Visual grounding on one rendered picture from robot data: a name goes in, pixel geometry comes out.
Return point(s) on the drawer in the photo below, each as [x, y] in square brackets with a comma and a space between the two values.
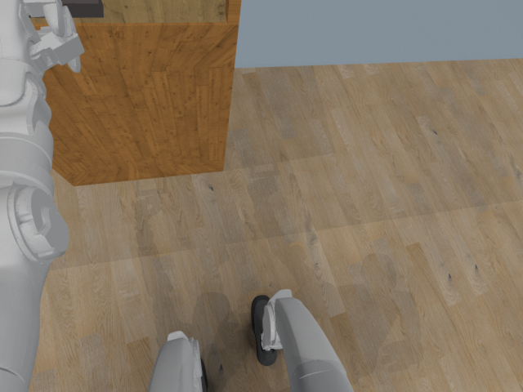
[156, 11]

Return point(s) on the cabinet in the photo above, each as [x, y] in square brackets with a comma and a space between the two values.
[151, 100]

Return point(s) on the robot left thigh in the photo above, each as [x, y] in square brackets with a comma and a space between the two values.
[177, 366]

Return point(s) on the robot left upper arm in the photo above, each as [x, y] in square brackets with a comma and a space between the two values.
[32, 234]

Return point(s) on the handle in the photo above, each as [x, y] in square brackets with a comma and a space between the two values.
[83, 8]

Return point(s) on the robot right foot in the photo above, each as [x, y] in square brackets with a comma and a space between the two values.
[268, 356]

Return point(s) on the left robot forearm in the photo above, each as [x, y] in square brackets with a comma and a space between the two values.
[26, 143]

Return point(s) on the robot left hand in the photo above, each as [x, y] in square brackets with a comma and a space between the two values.
[57, 43]

